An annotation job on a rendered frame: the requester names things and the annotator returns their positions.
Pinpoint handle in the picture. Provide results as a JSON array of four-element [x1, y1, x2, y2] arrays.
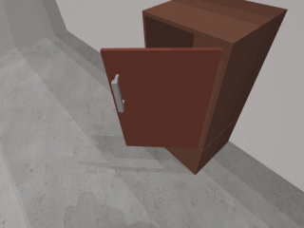
[[111, 74, 124, 112]]

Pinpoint cupboard door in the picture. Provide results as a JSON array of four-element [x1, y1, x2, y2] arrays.
[[100, 47, 222, 149]]

